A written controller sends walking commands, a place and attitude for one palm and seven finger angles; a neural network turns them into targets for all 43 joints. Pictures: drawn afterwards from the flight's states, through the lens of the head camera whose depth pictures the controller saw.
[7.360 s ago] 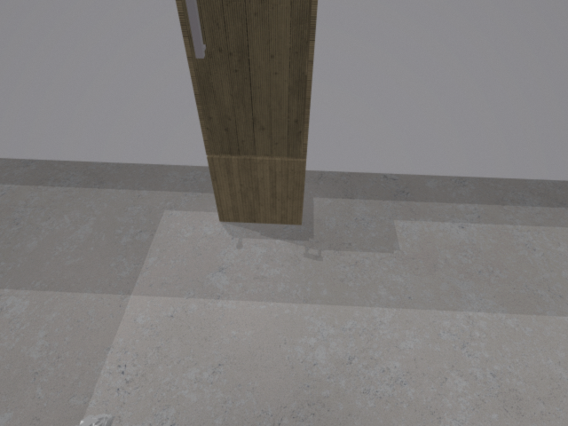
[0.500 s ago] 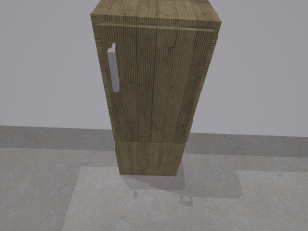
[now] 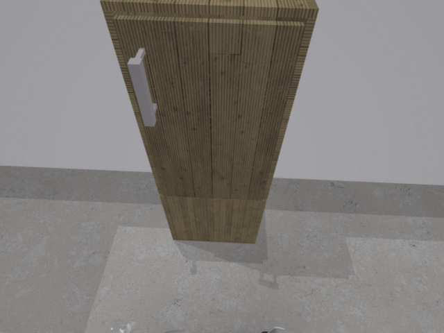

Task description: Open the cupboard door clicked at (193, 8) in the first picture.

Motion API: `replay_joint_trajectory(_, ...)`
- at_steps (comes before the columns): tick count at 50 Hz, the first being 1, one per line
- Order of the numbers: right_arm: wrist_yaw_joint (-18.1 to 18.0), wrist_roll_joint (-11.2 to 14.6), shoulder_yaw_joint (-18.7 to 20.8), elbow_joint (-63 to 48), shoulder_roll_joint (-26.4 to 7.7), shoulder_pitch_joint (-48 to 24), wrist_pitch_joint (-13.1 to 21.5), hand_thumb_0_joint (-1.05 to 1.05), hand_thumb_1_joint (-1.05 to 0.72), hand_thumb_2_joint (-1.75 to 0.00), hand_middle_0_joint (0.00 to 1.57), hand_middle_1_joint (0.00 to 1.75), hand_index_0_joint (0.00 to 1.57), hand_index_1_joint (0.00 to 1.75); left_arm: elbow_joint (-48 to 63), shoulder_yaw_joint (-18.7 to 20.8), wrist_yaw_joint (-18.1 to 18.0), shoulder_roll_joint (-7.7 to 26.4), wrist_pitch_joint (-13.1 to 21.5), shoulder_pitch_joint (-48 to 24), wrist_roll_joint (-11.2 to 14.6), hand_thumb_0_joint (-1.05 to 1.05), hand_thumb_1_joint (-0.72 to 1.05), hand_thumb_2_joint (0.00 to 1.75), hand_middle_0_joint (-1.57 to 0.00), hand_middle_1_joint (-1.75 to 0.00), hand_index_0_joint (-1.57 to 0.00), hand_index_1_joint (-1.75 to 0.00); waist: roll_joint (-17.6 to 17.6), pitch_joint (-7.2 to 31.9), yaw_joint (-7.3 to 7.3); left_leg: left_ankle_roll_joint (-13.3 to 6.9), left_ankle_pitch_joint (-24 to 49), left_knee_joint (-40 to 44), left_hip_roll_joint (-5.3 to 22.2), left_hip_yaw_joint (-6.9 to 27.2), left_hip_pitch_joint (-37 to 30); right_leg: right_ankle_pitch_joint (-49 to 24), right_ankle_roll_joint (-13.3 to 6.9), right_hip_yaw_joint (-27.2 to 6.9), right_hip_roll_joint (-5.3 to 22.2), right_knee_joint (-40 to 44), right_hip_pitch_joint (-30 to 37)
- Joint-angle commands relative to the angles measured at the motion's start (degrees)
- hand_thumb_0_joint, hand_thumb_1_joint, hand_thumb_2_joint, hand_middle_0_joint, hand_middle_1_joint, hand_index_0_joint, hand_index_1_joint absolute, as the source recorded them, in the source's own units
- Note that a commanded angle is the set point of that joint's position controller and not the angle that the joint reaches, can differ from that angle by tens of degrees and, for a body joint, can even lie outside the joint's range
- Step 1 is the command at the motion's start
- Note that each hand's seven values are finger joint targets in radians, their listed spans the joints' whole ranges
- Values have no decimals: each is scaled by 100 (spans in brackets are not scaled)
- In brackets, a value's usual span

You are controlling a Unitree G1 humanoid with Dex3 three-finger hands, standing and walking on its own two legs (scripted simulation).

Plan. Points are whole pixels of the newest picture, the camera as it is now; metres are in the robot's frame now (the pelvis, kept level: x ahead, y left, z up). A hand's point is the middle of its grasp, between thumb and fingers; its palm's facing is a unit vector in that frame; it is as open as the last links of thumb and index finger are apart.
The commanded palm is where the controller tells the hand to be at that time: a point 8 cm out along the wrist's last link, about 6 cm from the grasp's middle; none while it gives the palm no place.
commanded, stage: come to a stop and stand still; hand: left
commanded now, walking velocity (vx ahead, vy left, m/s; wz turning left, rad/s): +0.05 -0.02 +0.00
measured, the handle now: (145, 89) +0.55 +0.19 +0.13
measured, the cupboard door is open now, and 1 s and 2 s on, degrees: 0 0 0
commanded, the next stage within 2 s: look again from close up in 1.16 s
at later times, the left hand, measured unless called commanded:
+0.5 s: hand out of the picture -0.03 +0.18 -0.16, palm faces -0.02 -0.98 -0.20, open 7.4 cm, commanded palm none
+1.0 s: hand out of the picture +0.02 +0.14 -0.16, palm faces +0.00 -0.98 -0.21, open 7.4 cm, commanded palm none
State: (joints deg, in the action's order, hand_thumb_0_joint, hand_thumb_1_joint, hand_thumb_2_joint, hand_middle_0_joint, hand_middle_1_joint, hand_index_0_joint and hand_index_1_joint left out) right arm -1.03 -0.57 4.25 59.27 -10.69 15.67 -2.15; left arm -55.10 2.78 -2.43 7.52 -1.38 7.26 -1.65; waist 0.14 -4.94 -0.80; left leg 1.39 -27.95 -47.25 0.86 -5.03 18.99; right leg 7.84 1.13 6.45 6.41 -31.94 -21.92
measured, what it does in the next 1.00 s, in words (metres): steps on the spot: left foot, then right foot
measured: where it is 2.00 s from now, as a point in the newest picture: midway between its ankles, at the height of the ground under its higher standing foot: outside the picture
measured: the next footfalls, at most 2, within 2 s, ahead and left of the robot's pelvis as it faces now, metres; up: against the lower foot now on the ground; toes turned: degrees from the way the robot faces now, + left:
left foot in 0.04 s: +0.04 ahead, +0.10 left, +0.00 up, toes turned +3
right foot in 0.40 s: +0.01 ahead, -0.11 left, +0.00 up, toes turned -3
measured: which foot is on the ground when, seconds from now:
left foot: up 0.00-0.02, down 0.04-1.00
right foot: down 0.00-0.04, up 0.06-0.38, down 0.40-1.00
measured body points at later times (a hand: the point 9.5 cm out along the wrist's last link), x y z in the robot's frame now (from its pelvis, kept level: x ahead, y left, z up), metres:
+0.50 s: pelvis -0.01 +0.01 +0.01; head +0.01 +0.00 +0.46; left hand -0.03 +0.23 -0.15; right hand -0.01 -0.22 -0.15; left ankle +0.01 +0.09 -0.72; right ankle -0.03 -0.11 -0.72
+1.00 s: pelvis +0.02 -0.03 +0.01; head +0.02 -0.04 +0.46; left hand +0.02 +0.19 -0.14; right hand +0.00 -0.24 -0.15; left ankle +0.00 +0.09 -0.72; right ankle -0.03 -0.11 -0.72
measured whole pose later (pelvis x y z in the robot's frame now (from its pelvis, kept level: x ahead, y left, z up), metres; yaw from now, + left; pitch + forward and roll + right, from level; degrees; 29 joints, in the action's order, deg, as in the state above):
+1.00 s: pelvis +0.02 -0.03 +0.01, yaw -2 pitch -1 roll +1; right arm -1.4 -0.6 -0.3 65.3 -8.3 16.2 1.0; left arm -63.6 -0.6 -2.4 7.7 1.6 17.5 -0.5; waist 0.6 -0.8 -0.1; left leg 0.4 -15.6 -26.9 2.1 -6.3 10.3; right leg 18.8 -2.5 2.6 -0.9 -28.0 -8.5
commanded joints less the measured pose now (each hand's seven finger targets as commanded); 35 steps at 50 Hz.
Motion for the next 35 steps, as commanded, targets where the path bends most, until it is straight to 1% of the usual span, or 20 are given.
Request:
replay_joint_trajectory(1,7,-41,-13,-69,-136,1333,99,0,-90,-90,20,30,20,30,397,261,-22,1006,-104,138,27,0,90,90,-20,-30,-20,-30,-254,515,-241,-104,974,2249,196,256,-1227,1195,-532,-882,725,520,-695)
replay_joint_trajectory(2,10,-100,73,-242,-536,1190,138,0,-90,-90,20,30,20,30,505,192,15,622,-169,226,62,0,90,90,-20,-30,-20,-30,1372,251,-245,-439,-48,3368,1225,1807,-656,2032,-124,-288,-101,-719,-1157)
replay_joint_trajectory(3,-8,-140,118,-540,-890,626,137,0,-90,-90,20,30,20,30,570,153,20,493,-202,110,68,0,90,90,-20,-30,-20,-30,1888,-217,-200,-939,-815,4215,1925,2661,753,2054,-4,-437,-410,-1742,-850)
replay_joint_trajectory(4,-40,-159,79,-596,-791,185,167,0,-90,-90,20,30,20,30,439,175,39,592,-206,103,9,0,90,90,-20,-30,-20,-30,1447,-247,-74,-1005,-1015,4292,1781,2535,1095,1626,-66,-930,-306,-2375,-581)
replay_joint_trajectory(5,-66,-158,1,-625,-637,-165,196,0,-90,-90,20,30,20,30,253,198,98,573,-172,456,-23,0,90,90,-20,-30,-20,-30,881,-179,166,-926,-773,4085,1503,2095,888,1256,-56,-938,-377,-2718,-567)
replay_joint_trajectory(6,-80,-142,-59,-620,-515,-261,272,0,-90,-90,20,30,20,30,63,159,131,498,-113,782,-24,0,90,90,-20,-30,-20,-30,541,-10,241,-877,-217,3882,1317,1702,356,1031,-12,-880,-359,-2678,-613)
replay_joint_trajectory(7,-92,-107,-81,-570,-477,-171,332,0,-90,-90,20,30,20,30,-75,116,163,469,-65,944,-18,0,90,90,-20,-30,-20,-30,348,169,219,-833,271,3782,1197,1420,-155,830,31,-811,-353,-2527,-672)
replay_joint_trajectory(11,-134,-94,-85,-238,-429,476,377,0,-90,-90,20,30,20,30,-109,-14,173,423,37,728,-1,0,90,90,-20,-30,-20,-30,498,227,-137,-1047,1374,3631,1422,1394,-1352,1311,71,-591,-286,-1333,-646)
replay_joint_trajectory(12,-145,-90,-74,-170,-405,554,367,0,-90,-90,20,30,20,30,-113,-42,166,396,40,622,4,0,90,90,-20,-30,-20,-30,388,63,-192,-1088,1738,3590,1485,1445,-1385,1443,70,-562,-280,-1033,-565)
replay_joint_trajectory(14,-155,-106,-57,-91,-529,575,342,0,-90,-90,20,30,20,30,-177,-90,158,316,35,728,30,0,90,90,-20,-30,-20,-30,429,216,-196,-1105,2243,3432,1536,1404,-1436,1644,37,-506,-301,-490,-122)
replay_joint_trajectory(17,-146,-49,-101,53,-510,441,340,0,-90,-90,20,30,20,30,-454,-117,116,342,86,1178,72,0,90,90,-20,-30,-20,-30,525,412,16,-865,2991,2977,1252,1071,-1223,778,-24,-487,-324,733,781)
replay_joint_trajectory(18,-80,60,-181,-310,-802,-156,380,0,-90,-90,20,30,20,30,-799,-195,-146,633,219,1820,-17,0,90,90,-20,-30,-20,-30,-54,112,330,-541,3254,1786,1102,661,-610,80,-137,-895,-48,1112,757)
replay_joint_trajectory(19,28,-1,-269,-446,-359,-48,319,0,-90,-90,20,30,20,30,-521,-256,-97,759,288,1510,34,0,90,90,-20,-30,-20,-30,-586,36,86,-295,846,1886,494,433,-255,1697,-367,-1305,164,1533,437)
replay_joint_trajectory(20,76,-40,-288,-450,-315,149,298,0,-90,-90,20,30,20,30,-397,-290,-51,881,292,1266,20,0,90,90,-20,-30,-20,-30,-204,111,-92,-230,614,1895,252,372,-458,2415,-515,-1395,217,1408,58)
replay_joint_trajectory(21,95,-55,-305,-310,-293,346,331,0,-90,-90,20,30,20,30,-375,-287,-36,809,346,1277,39,0,90,90,-20,-30,-20,-30,120,560,-190,-275,1238,1891,327,437,-731,1521,-542,-1252,17,976,263)
replay_joint_trajectory(22,85,-54,-332,-214,-259,560,369,0,-90,-90,20,30,20,30,-409,-259,-25,812,396,1277,61,0,90,90,-20,-30,-20,-30,270,898,-178,-369,1608,1924,463,516,-799,1020,-512,-1006,-82,709,691)
replay_joint_trajectory(24,43,-35,-345,-191,-350,463,394,0,-90,-90,20,30,20,30,-470,-285,-12,648,373,1341,82,0,90,90,-20,-30,-20,-30,215,625,-73,-463,1594,2146,585,684,-595,885,-451,-879,-202,572,707)
replay_joint_trajectory(28,18,-21,-399,-66,-248,434,371,0,-90,-90,20,30,20,30,-561,-324,-3,558,361,1402,86,0,90,90,-20,-30,-20,-30,-233,-98,-11,-433,1427,2310,484,572,-308,795,-431,-989,-131,779,546)
replay_joint_trajectory(32,5,-16,-428,132,-166,506,391,0,-90,-90,20,30,20,30,-600,-312,-15,570,373,1452,94,0,90,90,-20,-30,-20,-30,-210,-92,17,-397,1576,2390,461,507,-496,620,-413,-1005,-101,861,593)
replay_joint_trajectory(35,-18,-19,-434,250,-170,517,415,0,-90,-90,20,30,20,30,-629,-290,-20,583,386,1470,105,0,90,90,-20,-30,-20,-30,-313,105,39,-379,1907,2339,481,454,-649,69,-406,-1015,-65,817,787)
